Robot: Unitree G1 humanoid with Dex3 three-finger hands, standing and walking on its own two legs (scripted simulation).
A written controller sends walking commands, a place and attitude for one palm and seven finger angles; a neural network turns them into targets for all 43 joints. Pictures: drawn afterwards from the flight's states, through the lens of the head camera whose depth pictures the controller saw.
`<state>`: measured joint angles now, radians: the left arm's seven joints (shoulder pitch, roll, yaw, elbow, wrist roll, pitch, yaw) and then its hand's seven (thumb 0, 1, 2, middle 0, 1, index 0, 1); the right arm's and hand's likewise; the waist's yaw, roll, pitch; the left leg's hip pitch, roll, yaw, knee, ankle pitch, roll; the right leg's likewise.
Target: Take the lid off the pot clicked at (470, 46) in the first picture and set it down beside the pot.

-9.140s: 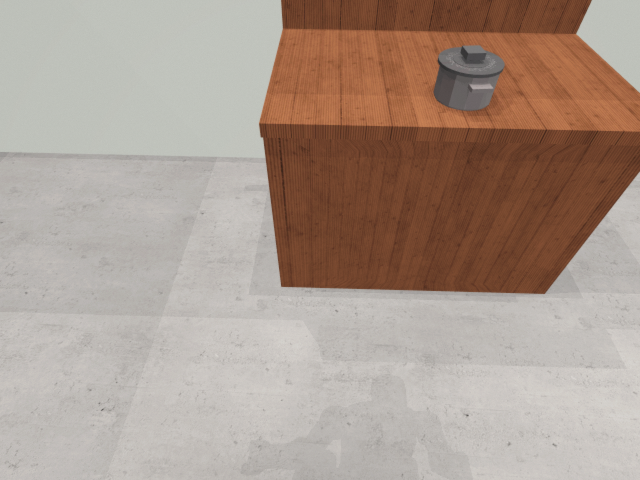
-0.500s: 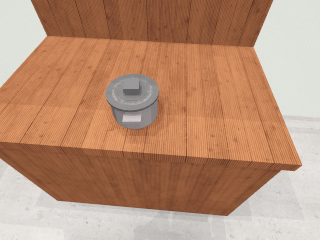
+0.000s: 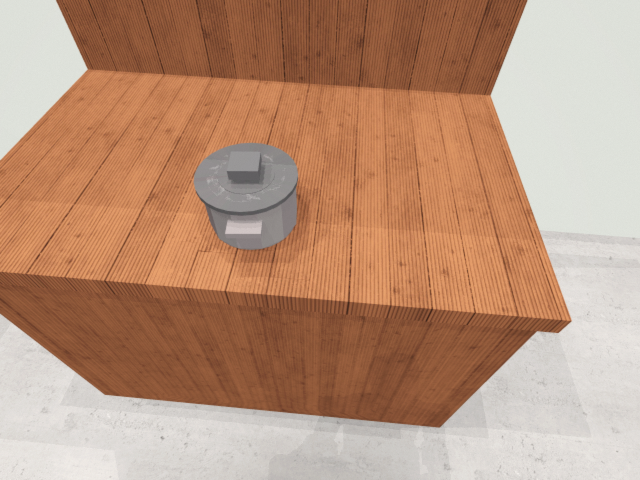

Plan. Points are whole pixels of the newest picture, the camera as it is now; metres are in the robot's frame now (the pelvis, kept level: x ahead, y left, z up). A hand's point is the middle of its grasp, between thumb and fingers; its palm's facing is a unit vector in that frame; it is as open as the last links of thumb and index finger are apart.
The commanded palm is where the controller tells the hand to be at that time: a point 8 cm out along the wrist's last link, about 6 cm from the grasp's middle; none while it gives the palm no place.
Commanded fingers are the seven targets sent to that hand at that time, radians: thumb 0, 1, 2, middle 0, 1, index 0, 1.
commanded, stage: look again from close up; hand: left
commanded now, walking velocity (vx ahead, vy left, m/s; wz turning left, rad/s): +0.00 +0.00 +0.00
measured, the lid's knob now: (244, 165) +0.53 +0.16 +0.08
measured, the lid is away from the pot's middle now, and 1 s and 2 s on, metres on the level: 0.00 0.00 0.00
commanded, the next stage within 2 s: lift the closed hand beside the body in 1.32 s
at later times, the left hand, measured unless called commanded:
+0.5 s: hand out of the picture -0.02 +0.17 -0.18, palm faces +0.02 -0.99 -0.16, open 7.4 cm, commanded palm none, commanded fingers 0.00 0.90 0.90 -0.20 -0.30 -0.20 -0.30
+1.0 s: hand out of the picture -0.02 +0.17 -0.18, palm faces +0.02 -0.99 -0.15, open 7.4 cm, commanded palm none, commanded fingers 0.00 0.90 0.90 -0.20 -0.30 -0.20 -0.30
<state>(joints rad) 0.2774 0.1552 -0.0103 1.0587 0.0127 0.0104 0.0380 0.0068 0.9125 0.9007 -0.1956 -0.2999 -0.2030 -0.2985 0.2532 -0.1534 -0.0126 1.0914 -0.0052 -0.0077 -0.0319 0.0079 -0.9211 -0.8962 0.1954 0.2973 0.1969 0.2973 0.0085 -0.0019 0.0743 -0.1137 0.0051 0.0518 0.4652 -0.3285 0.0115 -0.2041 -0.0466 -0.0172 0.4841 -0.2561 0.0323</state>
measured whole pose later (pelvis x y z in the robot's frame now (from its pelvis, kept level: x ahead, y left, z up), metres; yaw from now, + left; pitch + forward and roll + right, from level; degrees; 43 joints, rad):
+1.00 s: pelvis -0.01 +0.02 +0.00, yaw -1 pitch -1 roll +0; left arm 0.31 0.13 -0.01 1.07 0.02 0.01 0.04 0.00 0.91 0.90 -0.19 -0.30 -0.20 -0.30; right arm 0.30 -0.11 -0.01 1.12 0.00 -0.02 -0.04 0.01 -0.92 -0.90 0.20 0.30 0.20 0.30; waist 0.01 -0.02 0.07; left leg -0.15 -0.01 0.07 0.49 -0.33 0.04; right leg -0.22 -0.06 0.00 0.48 -0.23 0.05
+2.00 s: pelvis -0.02 -0.02 +0.00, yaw +4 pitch -1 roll -1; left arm 0.62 0.21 0.09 -0.08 -0.01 -0.02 0.09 0.02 0.90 0.90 -1.08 -1.27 -1.09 -1.27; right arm 0.14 -0.22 0.00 0.53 0.00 -0.20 -0.05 0.01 -0.91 -0.90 0.20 0.30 0.20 0.30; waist 0.08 0.04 0.00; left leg -0.20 0.02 -0.02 0.55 -0.33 -0.01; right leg -0.23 -0.04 -0.09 0.51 -0.25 0.01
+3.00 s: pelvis -0.01 +0.00 +0.00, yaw +2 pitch -4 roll -1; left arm 0.58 0.29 0.21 -0.42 0.00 -0.10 0.10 0.02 0.89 0.90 -1.30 -1.50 -1.30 -1.50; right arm 0.21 -0.19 0.02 0.62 0.00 -0.21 -0.05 0.01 -0.90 -0.90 0.20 0.30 0.20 0.30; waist 0.08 0.06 0.04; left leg -0.10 0.00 0.02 0.49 -0.33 0.02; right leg -0.15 -0.05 -0.05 0.46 -0.24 0.04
